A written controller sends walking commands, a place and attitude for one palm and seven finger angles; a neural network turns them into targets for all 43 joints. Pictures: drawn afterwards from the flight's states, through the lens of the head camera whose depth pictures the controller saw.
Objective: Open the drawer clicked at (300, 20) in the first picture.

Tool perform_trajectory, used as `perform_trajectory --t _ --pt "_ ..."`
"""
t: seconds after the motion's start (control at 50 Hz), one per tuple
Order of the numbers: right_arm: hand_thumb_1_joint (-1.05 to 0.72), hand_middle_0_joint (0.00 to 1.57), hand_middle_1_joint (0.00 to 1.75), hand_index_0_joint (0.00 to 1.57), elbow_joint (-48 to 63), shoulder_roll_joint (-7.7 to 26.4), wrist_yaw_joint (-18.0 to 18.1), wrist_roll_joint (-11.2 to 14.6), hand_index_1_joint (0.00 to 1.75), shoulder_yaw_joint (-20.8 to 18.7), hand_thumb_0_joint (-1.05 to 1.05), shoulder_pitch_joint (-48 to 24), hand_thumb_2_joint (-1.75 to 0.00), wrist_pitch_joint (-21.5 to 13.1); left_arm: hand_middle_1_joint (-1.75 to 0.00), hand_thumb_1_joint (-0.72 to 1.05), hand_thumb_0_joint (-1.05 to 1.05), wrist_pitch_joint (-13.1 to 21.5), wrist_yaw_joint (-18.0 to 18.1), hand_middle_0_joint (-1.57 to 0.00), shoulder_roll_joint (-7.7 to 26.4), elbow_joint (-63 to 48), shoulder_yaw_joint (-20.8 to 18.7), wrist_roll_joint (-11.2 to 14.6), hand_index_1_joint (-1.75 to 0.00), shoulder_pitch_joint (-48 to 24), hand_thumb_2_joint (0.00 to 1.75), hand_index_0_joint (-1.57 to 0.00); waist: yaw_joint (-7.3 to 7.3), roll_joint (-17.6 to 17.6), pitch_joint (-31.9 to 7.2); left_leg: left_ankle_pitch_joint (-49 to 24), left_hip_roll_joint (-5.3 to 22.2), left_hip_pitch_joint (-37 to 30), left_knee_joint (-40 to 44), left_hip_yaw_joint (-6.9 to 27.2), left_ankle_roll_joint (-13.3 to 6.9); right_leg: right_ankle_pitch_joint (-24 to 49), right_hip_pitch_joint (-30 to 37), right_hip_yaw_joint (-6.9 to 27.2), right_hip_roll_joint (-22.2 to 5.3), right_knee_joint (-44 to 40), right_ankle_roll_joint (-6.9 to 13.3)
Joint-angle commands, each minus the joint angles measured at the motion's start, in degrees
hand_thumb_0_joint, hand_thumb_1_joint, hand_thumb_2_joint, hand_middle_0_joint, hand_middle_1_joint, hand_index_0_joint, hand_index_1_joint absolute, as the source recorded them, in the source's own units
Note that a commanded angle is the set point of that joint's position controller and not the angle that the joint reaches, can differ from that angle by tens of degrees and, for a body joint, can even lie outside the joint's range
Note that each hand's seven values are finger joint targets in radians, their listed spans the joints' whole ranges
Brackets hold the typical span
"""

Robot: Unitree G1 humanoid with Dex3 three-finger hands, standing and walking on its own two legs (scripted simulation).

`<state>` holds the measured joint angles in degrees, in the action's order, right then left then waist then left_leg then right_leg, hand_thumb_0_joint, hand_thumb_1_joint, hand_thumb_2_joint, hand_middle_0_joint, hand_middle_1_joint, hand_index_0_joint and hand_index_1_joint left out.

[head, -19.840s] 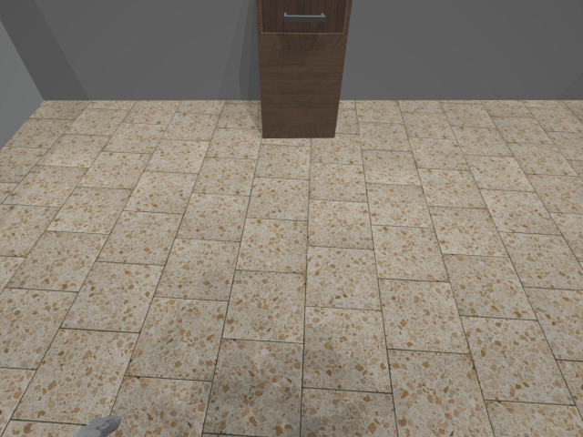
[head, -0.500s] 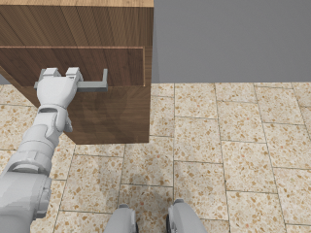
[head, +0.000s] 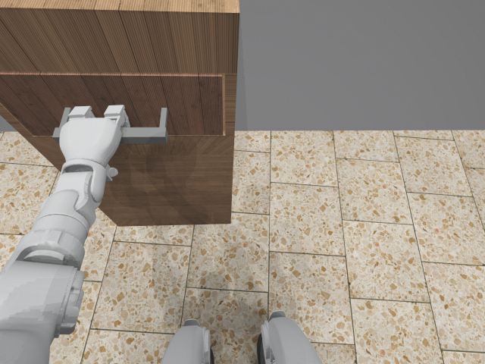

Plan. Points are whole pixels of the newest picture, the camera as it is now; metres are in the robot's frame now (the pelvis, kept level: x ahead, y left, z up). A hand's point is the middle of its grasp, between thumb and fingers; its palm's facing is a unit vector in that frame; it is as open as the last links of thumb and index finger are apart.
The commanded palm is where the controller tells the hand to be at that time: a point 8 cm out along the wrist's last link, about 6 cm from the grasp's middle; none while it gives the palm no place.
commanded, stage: close the thumb around the handle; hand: left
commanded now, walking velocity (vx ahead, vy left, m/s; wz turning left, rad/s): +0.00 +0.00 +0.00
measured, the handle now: (114, 125) +0.53 +0.21 +0.01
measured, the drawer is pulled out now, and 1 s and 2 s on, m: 0.00 0.07 0.18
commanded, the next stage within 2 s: pull the drawer open in 0.32 s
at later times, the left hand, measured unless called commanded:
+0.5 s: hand (104, 154) +0.48 +0.23 -0.02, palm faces -0.07 -0.02 -1.00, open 5.3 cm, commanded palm +0.45 +0.22 +0.03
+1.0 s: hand (98, 186) +0.42 +0.23 -0.02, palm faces -0.02 -0.04 -1.00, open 5.2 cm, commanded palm +0.38 +0.23 +0.03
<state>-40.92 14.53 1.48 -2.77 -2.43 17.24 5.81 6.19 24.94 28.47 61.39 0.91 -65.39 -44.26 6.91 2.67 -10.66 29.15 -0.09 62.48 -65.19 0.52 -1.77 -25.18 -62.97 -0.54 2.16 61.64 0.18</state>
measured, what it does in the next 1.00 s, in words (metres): stands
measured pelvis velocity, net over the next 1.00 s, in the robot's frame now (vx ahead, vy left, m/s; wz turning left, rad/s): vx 0.02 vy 0.00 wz -0.01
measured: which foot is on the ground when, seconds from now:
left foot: down 0.00-1.00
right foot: down 0.00-1.00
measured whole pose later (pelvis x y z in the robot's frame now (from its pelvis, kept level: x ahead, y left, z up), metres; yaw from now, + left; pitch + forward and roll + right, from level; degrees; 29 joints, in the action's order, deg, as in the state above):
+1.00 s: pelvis +0.02 +0.00 +0.02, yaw -1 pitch +23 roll -2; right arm -38.7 13.6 0.5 -2.5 -3.6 12.9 8.6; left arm 6.3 29.3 22.3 45.4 0.8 -65.9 -23.7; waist 2.4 2.3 -11.4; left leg 29.9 0.1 53.1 -60.3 -0.9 -2.0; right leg -25.9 -54.4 1.0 2.4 57.5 -0.1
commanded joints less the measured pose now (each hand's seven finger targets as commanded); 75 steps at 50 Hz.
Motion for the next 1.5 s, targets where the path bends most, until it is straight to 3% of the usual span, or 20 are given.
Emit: perform_trajectory --t 0.0,0.1,0.14,0.2,0.26,0.32,0.38,0.44,0.58,0.62,0.78,0.88,0.96,1.0,1.04,1.12,1.24,1.28,1.32,1.48 --pt "-0.9 0.2 0.3 0.2 2.8 9.8 0.6 0.1 0.3 -3.0 0.0 8.1 -0.9 -0.8 -1.32 0.62 0.0 -0.2 2.4 -0.38 13.8 -8.5 -3.9 0.5 -1.32 -20.5 0.78 -0.38 0.81 2.7 -25.8 -21.3 -0.5 -18.9 6.6 0.8 -0.5 15.3 12.9 -0.7 1.1 -6.8 2.3" --pt "-0.9 0.2 0.3 0.2 2.8 9.7 0.5 0.2 0.3 -3.2 0.0 8.4 -0.9 -0.7 -1.35 0.9 0.0 -1.0 2.3 -0.4 12.8 -9.0 -3.5 1.0 -1.35 -20.3 0.9 -0.4 0.94 3.2 -27.3 -23.1 -0.4 -20.6 6.4 0.6 -0.4 16.8 13.3 -0.8 1.2 -6.8 2.2" --pt "-0.9 0.2 0.3 0.2 2.5 9.9 0.7 0.3 0.3 -3.0 0.0 8.6 -0.9 -0.6 -1.35 0.9 0.0 -1.2 1.8 -0.4 14.5 -8.2 -4.5 1.2 -1.35 -20.8 0.9 -0.4 1.2 0.7 -26.7 -21.9 -0.5 -18.7 6.5 0.6 -0.7 17.0 15.0 -0.6 1.1 -7.0 2.0" --pt "-0.9 0.2 0.3 0.2 2.9 9.6 0.8 0.3 0.3 -3.2 0.0 8.4 -0.9 -0.7 -1.35 0.9 0.0 -0.9 1.4 -0.4 13.1 -9.9 -3.3 1.1 -1.35 -20.3 0.9 -0.4 0.82 2.9 -28.4 -23.2 -0.5 -20.5 6.7 0.3 -0.7 18.2 15.3 -0.5 1.1 -7.1 2.0" --pt "-0.9 0.2 0.3 0.2 2.7 9.6 0.9 0.4 0.3 -2.9 0.0 8.3 -0.9 -0.6 -1.35 0.9 0.0 -0.5 0.9 -0.4 13.5 -9.0 -3.5 1.1 -1.35 -20.1 0.9 -0.4 0.99 2.3 -25.7 -22.2 -0.3 -19.6 6.9 0.6 -0.6 17.0 14.2 -0.6 1.1 -7.2 2.0" --pt "-0.9 0.2 0.3 0.2 3.1 9.5 0.9 0.2 0.3 -3.0 0.0 8.2 -0.9 -0.8 -1.35 0.9 0.0 0.4 0.8 -0.4 13.8 -10.4 -4.3 1.3 -1.35 -18.0 0.9 -0.4 -0.11 2.6 -27.3 -22.8 -0.5 -20.0 6.8 0.2 -0.7 18.0 15.7 -0.4 1.2 -7.2 2.2" --pt "-0.9 0.2 0.3 0.2 3.0 9.4 1.0 0.2 0.3 -3.1 0.0 8.1 -0.9 -0.8 -1.35 0.9 0.0 0.9 0.7 -0.4 13.2 -9.9 -4.2 1.7 -1.35 -17.0 0.9 -0.4 0.36 1.0 -26.3 -22.2 -0.5 -18.6 6.5 0.0 -0.9 18.5 16.2 -0.1 1.1 -7.2 2.0" --pt "-0.9 0.2 0.3 0.2 3.2 9.5 0.8 0.1 0.3 -3.1 0.0 7.8 -0.9 -0.6 -1.35 0.9 0.0 1.3 0.8 -0.4 14.7 -10.9 -5.9 1.6 -1.35 -14.7 0.9 -0.4 -0.96 2.0 -27.5 -23.8 -0.5 -19.2 6.8 -0.2 -0.7 19.9 17.3 -0.1 1.1 -6.7 2.2" --pt "-0.9 0.2 0.3 0.2 4.3 8.9 0.1 0.2 0.3 -3.8 0.0 6.7 -0.9 0.1 -1.35 0.9 0.0 1.8 2.3 -0.4 10.8 -15.9 -6.0 2.1 -1.35 -3.6 0.9 -0.4 -3.75 1.6 -29.3 -29.7 -0.1 -23.6 7.9 -0.6 -0.2 24.0 20.3 -0.4 1.4 -7.0 2.3" --pt "-0.9 0.2 0.3 0.2 4.6 8.8 0.0 0.4 0.3 -3.7 0.0 5.8 -0.9 0.4 -1.35 0.9 0.0 1.3 2.6 -0.4 10.5 -16.0 -6.0 2.3 -1.35 -0.7 0.9 -0.4 -3.75 -0.9 -27.0 -28.0 -0.3 -21.8 8.6 -1.2 -0.5 24.8 22.3 0.0 1.3 -8.0 2.2" --pt "-0.9 0.2 0.3 0.2 5.2 8.5 -0.3 0.3 0.3 -4.1 0.0 3.4 -0.9 1.4 -1.35 0.9 0.0 1.1 5.1 -0.4 8.5 -21.1 -6.6 1.5 -1.35 7.0 0.9 -0.4 -5.16 -0.5 -24.3 -32.1 0.0 -25.3 10.0 -0.9 0.0 25.9 22.3 -0.3 1.3 -8.5 2.5" --pt "-0.9 0.2 0.3 0.2 5.8 8.1 -0.4 0.4 0.3 -4.2 0.0 2.0 -0.9 1.6 -1.35 0.9 0.0 0.0 6.6 -0.4 5.6 -22.5 -4.8 0.7 -1.35 8.0 0.9 -0.4 -4.71 -0.4 -21.6 -30.9 0.0 -26.2 10.5 -0.7 0.1 23.8 20.7 -0.8 1.3 -9.0 2.6" --pt "-0.9 0.2 0.3 0.2 6.6 7.7 -0.4 0.3 0.3 -4.1 0.0 0.7 -0.9 1.8 -1.35 0.9 0.0 -0.9 7.4 -0.4 5.5 -25.6 -4.8 0.2 -1.35 8.8 0.9 -0.4 -5.35 1.8 -23.7 -32.4 0.0 -28.5 10.7 -0.5 0.4 23.8 21.1 -0.9 1.3 -8.8 2.7" --pt "-0.9 0.2 0.3 0.2 6.9 7.6 -0.4 0.5 0.3 -4.1 0.0 0.2 -0.9 1.7 -1.35 0.9 0.0 -1.4 7.3 -0.4 4.4 -25.4 -4.0 0.5 -1.35 10.1 0.9 -0.4 -5.19 0.6 -22.2 -31.2 -0.2 -27.9 10.9 -0.6 0.4 23.4 21.3 -0.8 1.3 -9.3 2.7" --pt "-0.9 0.2 0.3 0.2 7.1 8.0 -0.1 0.5 0.3 -3.7 0.0 -0.5 -0.9 1.8 -1.35 0.9 0.0 -2.0 6.9 -0.4 6.6 -25.2 -5.8 1.1 -1.35 11.2 0.9 -0.4 -5.85 -0.3 -21.4 -29.5 -0.5 -26.5 11.4 -0.6 0.3 23.3 22.7 -0.6 1.2 -9.4 2.8" --pt "-0.9 0.2 0.3 0.2 7.8 7.5 0.3 0.8 0.3 -3.6 0.0 -1.4 -0.9 1.3 -1.35 0.9 0.0 -2.1 6.5 -0.4 4.4 -25.5 -3.7 1.1 -1.35 11.8 0.9 -0.4 -5.61 -0.4 -19.9 -26.2 -0.8 -26.0 12.0 -1.0 0.2 21.5 22.6 -0.5 1.2 -10.0 2.7" --pt "-0.9 0.2 0.3 0.2 8.8 7.4 0.3 1.0 0.3 -3.5 0.0 -2.6 -0.9 0.8 -1.35 0.9 0.0 -1.9 6.2 -0.4 4.1 -28.9 -4.7 1.9 -1.35 18.7 0.9 -0.4 -6.95 -0.5 -20.9 -27.9 -0.7 -27.1 12.5 -0.7 0.4 22.2 24.3 -0.4 1.3 -10.0 3.0" --pt "-0.9 0.2 0.3 0.2 8.9 7.1 0.4 1.1 0.3 -3.5 0.0 -2.9 -0.9 0.5 -1.35 0.9 0.0 -1.8 6.2 -0.4 2.7 -29.3 -3.5 2.0 -1.35 19.4 0.9 -0.4 -6.26 -2.6 -19.3 -25.6 -0.8 -25.9 12.3 -1.0 0.1 21.7 24.1 -0.2 1.3 -10.5 2.8" --pt "-0.9 0.2 0.3 0.2 8.9 7.3 0.7 1.0 0.3 -3.4 0.0 -3.1 -0.9 0.3 -1.35 0.9 0.0 -1.6 6.3 -0.4 4.5 -29.6 -5.4 2.0 -1.35 20.8 0.9 -0.4 -6.84 -3.2 -19.1 -24.0 -1.0 -24.5 12.4 -1.4 -0.1 21.7 25.2 0.2 1.1 -10.5 2.7" --pt "-0.9 0.2 0.3 0.2 9.7 7.0 0.3 0.9 0.3 -3.4 0.0 -4.6 -0.9 -0.2 -1.35 0.9 0.0 -2.3 7.5 -0.4 3.0 -35.4 -4.9 1.7 -1.35 28.3 0.9 -0.4 -7.69 -0.3 -18.6 -25.9 -0.9 -26.8 12.7 -1.1 0.4 21.4 24.5 -0.2 1.3 -10.2 3.1"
